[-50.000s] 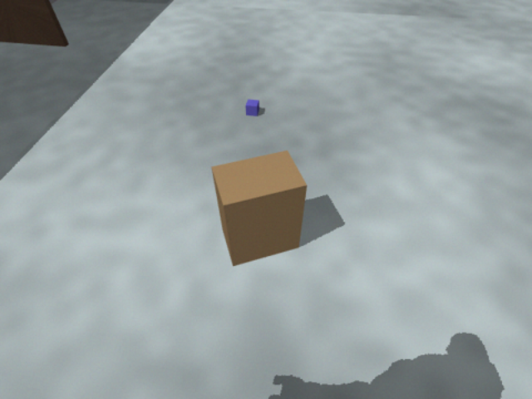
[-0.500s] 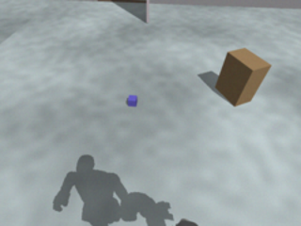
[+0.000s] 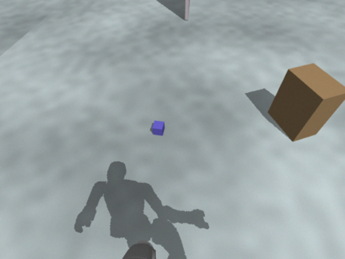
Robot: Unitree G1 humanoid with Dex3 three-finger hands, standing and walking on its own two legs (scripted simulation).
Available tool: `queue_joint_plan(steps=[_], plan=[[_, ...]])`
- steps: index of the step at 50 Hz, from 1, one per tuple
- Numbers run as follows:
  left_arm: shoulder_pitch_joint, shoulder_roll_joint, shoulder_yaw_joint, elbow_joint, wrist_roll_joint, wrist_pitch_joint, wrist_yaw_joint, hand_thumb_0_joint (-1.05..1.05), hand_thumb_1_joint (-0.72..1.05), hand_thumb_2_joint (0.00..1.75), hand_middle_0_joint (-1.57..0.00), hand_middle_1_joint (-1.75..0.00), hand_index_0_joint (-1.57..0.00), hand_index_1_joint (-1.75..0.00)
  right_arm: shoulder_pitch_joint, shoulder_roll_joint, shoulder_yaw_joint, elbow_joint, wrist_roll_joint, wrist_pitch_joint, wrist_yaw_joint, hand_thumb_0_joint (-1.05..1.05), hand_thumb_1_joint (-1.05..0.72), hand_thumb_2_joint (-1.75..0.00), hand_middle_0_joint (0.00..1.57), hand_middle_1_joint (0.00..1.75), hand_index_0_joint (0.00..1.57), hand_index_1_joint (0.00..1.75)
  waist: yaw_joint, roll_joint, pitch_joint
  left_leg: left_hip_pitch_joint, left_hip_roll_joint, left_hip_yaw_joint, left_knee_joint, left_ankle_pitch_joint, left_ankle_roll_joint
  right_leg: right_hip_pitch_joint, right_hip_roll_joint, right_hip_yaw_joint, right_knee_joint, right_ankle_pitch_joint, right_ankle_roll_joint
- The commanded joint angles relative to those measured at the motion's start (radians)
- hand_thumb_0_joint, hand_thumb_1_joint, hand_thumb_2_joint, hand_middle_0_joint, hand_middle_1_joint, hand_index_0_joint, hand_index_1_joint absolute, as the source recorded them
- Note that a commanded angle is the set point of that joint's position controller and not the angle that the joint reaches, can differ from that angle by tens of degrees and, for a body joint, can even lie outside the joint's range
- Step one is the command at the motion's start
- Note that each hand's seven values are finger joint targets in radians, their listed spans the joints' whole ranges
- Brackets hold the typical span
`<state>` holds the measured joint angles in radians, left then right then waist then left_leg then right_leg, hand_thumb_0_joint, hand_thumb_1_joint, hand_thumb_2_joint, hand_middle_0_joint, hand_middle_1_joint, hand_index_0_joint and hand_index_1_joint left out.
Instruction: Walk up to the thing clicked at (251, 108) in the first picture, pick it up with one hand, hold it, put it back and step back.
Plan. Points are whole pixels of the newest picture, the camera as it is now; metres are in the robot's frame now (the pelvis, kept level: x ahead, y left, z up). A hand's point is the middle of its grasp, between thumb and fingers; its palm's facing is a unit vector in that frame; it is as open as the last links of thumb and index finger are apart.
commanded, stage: walk up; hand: left
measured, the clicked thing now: (158, 128) +1.05 +0.22 -0.74
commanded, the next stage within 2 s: none
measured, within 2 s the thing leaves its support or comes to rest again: neither
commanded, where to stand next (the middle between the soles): +0.66 -0.02 m, yaw -1 degrees
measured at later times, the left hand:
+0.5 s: hand (103, 190) +0.32 +0.25 -0.14, palm faces -0.06 -0.91 -0.42, open 7.4 cm
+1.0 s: hand (111, 165) +0.41 +0.26 -0.16, palm faces -0.01 -0.93 -0.36, open 7.4 cm
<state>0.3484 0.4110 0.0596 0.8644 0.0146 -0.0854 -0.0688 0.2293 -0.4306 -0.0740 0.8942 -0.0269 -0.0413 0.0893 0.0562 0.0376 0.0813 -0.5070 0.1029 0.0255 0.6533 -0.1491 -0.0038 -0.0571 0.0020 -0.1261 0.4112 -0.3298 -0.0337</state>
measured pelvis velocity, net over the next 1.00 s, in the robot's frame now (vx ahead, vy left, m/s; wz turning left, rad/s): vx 0.41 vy -0.02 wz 0.02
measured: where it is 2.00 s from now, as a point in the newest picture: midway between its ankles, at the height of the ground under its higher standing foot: (189, 191)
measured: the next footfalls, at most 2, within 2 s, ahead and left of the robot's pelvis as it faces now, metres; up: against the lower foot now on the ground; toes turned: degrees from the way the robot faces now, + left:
left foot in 0.08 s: +0.21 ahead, +0.14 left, +0.00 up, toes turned +5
right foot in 0.46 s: +0.36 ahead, -0.16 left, +0.00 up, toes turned -6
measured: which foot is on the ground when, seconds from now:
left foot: up 0.00-0.06, down 0.08-0.48, up 0.50-0.88, down 0.90-1.00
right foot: down 0.00-0.10, up 0.12-0.44, down 0.46-0.92, up 0.94-1.00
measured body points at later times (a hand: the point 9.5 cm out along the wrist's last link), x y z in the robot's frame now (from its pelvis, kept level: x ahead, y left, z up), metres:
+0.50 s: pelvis +0.23 -0.03 -0.02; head +0.24 -0.05 +0.43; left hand +0.32 +0.30 -0.11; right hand +0.28 -0.36 -0.14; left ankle +0.17 +0.13 -0.73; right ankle +0.32 -0.15 -0.74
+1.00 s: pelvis +0.41 -0.02 -0.02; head +0.42 +0.00 +0.43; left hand +0.41 +0.31 -0.14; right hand +0.53 -0.33 -0.11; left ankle +0.47 +0.09 -0.74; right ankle +0.35 -0.15 -0.68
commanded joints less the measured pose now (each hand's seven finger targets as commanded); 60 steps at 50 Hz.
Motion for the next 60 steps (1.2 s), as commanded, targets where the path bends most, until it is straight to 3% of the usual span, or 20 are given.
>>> queue_joint_plan(steps=[1,3,4,5,6,11,17,22,23,24,25,27,31,40,44,45,46,47,51,60], plan=[[-0.008,0.285,0.076,-0.083,-0.005,-0.013,0.025,0.0,0.9,0.9,-0.2,-0.3,-0.2,-0.3,-0.083,-0.144,-0.043,-0.12,0.004,-0.04,-0.01,0.0,-0.9,-0.9,0.2,0.3,0.2,0.3,-0.004,-0.132,-0.043,0.147,-0.04,0.058,-0.086,0.023,0.038,-0.048,-0.259,0.147,-0.06,0.326,-0.144],[-0.019,0.267,0.06,-0.095,-0.011,-0.007,0.034,0.0,0.9,0.9,-0.2,-0.3,-0.2,-0.3,0.075,-0.189,-0.062,-0.078,-0.008,-0.046,-0.023,0.0,-0.9,-0.9,0.2,0.3,0.2,0.3,-0.091,-0.018,-0.111,0.39,-0.081,0.059,-0.143,0.001,0.071,-0.123,-0.202,0.091,0.196,0.461,-0.11],[0.021,0.211,0.039,-0.099,-0.019,-0.001,0.04,0.0,0.9,0.9,-0.2,-0.3,-0.2,-0.3,0.206,-0.245,-0.085,-0.051,-0.025,-0.051,-0.034,0.0,-0.9,-0.9,0.2,0.3,0.2,0.3,-0.148,0.107,-0.195,0.582,-0.005,-0.065,-0.2,-0.104,0.13,-0.251,-0.131,0.04,0.467,0.384,-0.072],[0.058,0.142,0.023,-0.115,-0.034,0.001,0.042,0.0,0.9,0.9,-0.2,-0.3,-0.2,-0.3,0.272,-0.335,-0.109,-0.073,-0.033,-0.055,-0.05,0.0,-0.9,-0.9,0.2,0.3,0.2,0.3,-0.163,0.273,-0.255,0.777,0.267,-0.529,-0.253,-0.175,0.223,-0.535,0.021,0.064,0.733,-0.017,-0.015],[0.049,0.238,0.041,-0.091,-0.041,0.007,0.056,0.0,0.9,0.9,-0.2,-0.3,-0.2,-0.3,0.253,-0.352,-0.117,-0.09,0.011,-0.055,-0.053,0.0,-0.9,-0.9,0.2,0.3,0.2,0.3,-0.168,0.14,-0.273,0.752,0.361,-0.716,-0.341,-0.151,0.334,-0.596,0.026,0.173,0.833,-0.207,-0.023],[0.083,0.214,0.037,-0.032,-0.031,0.011,0.035,0.0,0.9,0.9,-0.2,-0.3,-0.2,-0.3,0.061,-0.223,-0.053,-0.128,0.036,-0.061,-0.066,0.0,-0.9,-0.9,0.2,0.3,0.2,0.3,-0.044,0.1,-0.049,0.345,0.193,-0.158,-0.337,0.213,0.222,-0.447,-0.099,0.204,0.681,-0.04,0.003],[-0.039,0.188,0.047,-0.065,-0.004,0.011,-0.004,0.0,0.9,0.9,-0.2,-0.3,-0.2,-0.3,0.042,-0.26,-0.064,-0.157,0.018,-0.068,-0.052,0.0,-0.9,-0.9,0.2,0.3,0.2,0.3,-0.07,0.134,-0.029,0.267,0.157,-0.079,-0.362,-0.021,0.237,-0.357,-0.115,0.097,0.302,0.092,0.026],[0.046,0.235,0.083,-0.012,0.006,0.0,-0.001,0.0,0.9,0.9,-0.2,-0.3,-0.2,-0.3,-0.029,-0.218,-0.045,-0.179,0.02,-0.046,-0.043,0.0,-0.9,-0.9,0.2,0.3,0.2,0.3,0.018,0.008,-0.051,0.019,0.083,-0.024,-0.171,-0.372,0.153,-0.01,-0.045,0.032,0.202,0.131,0.006],[0.129,0.27,0.102,0.003,0.007,-0.01,0.01,0.0,0.9,0.9,-0.2,-0.3,-0.2,-0.3,0.008,-0.177,-0.027,-0.176,0.015,-0.044,-0.044,0.0,-0.9,-0.9,0.2,0.3,0.2,0.3,0.062,-0.126,-0.096,-0.047,0.031,0.019,0.052,-0.317,0.124,0.128,-0.065,0.101,0.128,0.005,-0.017],[0.214,0.363,0.125,-0.003,0.013,-0.025,0.028,0.0,0.9,0.9,-0.2,-0.3,-0.2,-0.3,0.028,-0.099,-0.001,-0.194,0.019,-0.047,-0.042,0.0,-0.9,-0.9,0.2,0.3,0.2,0.3,0.096,-0.388,-0.111,-0.198,-0.107,0.097,0.424,-0.364,0.063,0.178,-0.316,0.532,-0.101,-0.253,-0.099],[0.189,0.4,0.116,-0.019,0.002,-0.026,0.03,0.0,0.9,0.9,-0.2,-0.3,-0.2,-0.3,-0.003,-0.182,-0.023,-0.184,0.016,-0.037,-0.055,0.0,-0.9,-0.9,0.2,0.3,0.2,0.3,0.087,-0.315,-0.095,-0.233,-0.108,-0.008,0.523,-0.417,0.043,0.106,-0.463,0.83,-0.19,-0.226,-0.224],[0.067,0.341,0.097,-0.054,-0.018,-0.024,0.04,0.0,0.9,0.9,-0.2,-0.3,-0.2,-0.3,0.008,-0.215,-0.03,-0.139,0.034,-0.034,-0.06,0.0,-0.9,-0.9,0.2,0.3,0.2,0.3,0.025,-0.139,-0.02,-0.212,-0.036,-0.123,0.568,-0.293,0.037,0.001,-0.412,0.644,-0.16,-0.053,-0.235],[-0.003,0.273,0.071,-0.068,-0.013,-0.03,0.046,0.0,0.9,0.9,-0.2,-0.3,-0.2,-0.3,0.097,-0.18,-0.032,-0.079,0.024,-0.023,-0.038,0.0,-0.9,-0.9,0.2,0.3,0.2,0.3,-0.032,-0.203,-0.03,-0.047,-0.019,-0.063,0.346,-0.199,0.023,-0.124,-0.278,0.3,-0.122,0.19,-0.179],[0.033,0.287,0.068,-0.093,-0.008,-0.027,0.042,0.0,0.9,0.9,-0.2,-0.3,-0.2,-0.3,-0.058,-0.143,-0.036,-0.138,0.01,-0.026,-0.011,0.0,-0.9,-0.9,0.2,0.3,0.2,0.3,-0.001,-0.165,-0.035,0.085,-0.049,0.041,-0.011,-0.049,0.025,-0.119,-0.266,0.179,-0.08,0.202,-0.161],[0.008,0.248,0.041,-0.107,-0.008,-0.018,0.045,0.0,0.9,0.9,-0.2,-0.3,-0.2,-0.3,0.124,-0.194,-0.063,-0.08,0.006,-0.039,-0.026,0.0,-0.9,-0.9,0.2,0.3,0.2,0.3,-0.117,-0.01,-0.101,0.47,-0.093,0.042,-0.131,-0.087,0.071,-0.304,-0.204,0.096,0.231,0.263,-0.103],[0.048,0.187,0.02,-0.113,-0.017,-0.015,0.047,0.0,0.9,0.9,-0.2,-0.3,-0.2,-0.3,0.218,-0.267,-0.088,-0.07,-0.012,-0.044,-0.038,0.0,-0.9,-0.9,0.2,0.3,0.2,0.3,-0.156,0.183,-0.164,0.599,0.071,-0.227,-0.245,-0.282,0.135,-0.438,-0.117,0.037,0.553,0.205,-0.049],[0.067,0.157,0.015,-0.11,-0.022,-0.007,0.047,0.0,0.9,0.9,-0.2,-0.3,-0.2,-0.3,0.226,-0.33,-0.098,-0.101,0.0,-0.048,-0.05,0.0,-0.9,-0.9,0.2,0.3,0.2,0.3,-0.143,0.246,-0.129,0.624,0.285,-0.644,-0.405,-0.414,0.214,-0.643,0.023,0.066,0.692,-0.163,-0.007],[0.038,0.254,0.033,-0.09,-0.012,0.001,0.061,0.0,0.9,0.9,-0.2,-0.3,-0.2,-0.3,0.196,-0.341,-0.103,-0.108,0.035,-0.044,-0.049,0.0,-0.9,-0.9,0.2,0.3,0.2,0.3,-0.138,0.12,-0.104,0.52,0.334,-0.673,-0.411,-0.401,0.276,-0.621,-0.04,0.174,0.777,-0.19,-0.019],[0.099,0.242,0.036,-0.022,-0.017,0.006,0.044,0.0,0.9,0.9,-0.2,-0.3,-0.2,-0.3,0.05,-0.225,-0.054,-0.133,0.034,-0.051,-0.055,0.0,-0.9,-0.9,0.2,0.3,0.2,0.3,-0.05,0.095,-0.002,0.311,0.172,-0.247,-0.407,-0.192,0.202,-0.507,-0.12,0.183,0.632,-0.017,-0.004],[-0.007,0.196,0.047,-0.033,-0.007,-0.01,0.023,0.0,0.9,0.9,-0.2,-0.3,-0.2,-0.3,0.038,-0.248,-0.058,-0.163,0.013,-0.036,-0.04,0.0,-0.9,-0.9,0.2,0.3,0.2,0.3,-0.067,0.126,-0.009,0.216,0.131,-0.126,-0.354,-0.233,0.225,-0.319,-0.074,0.07,0.244,0.093,0.028]])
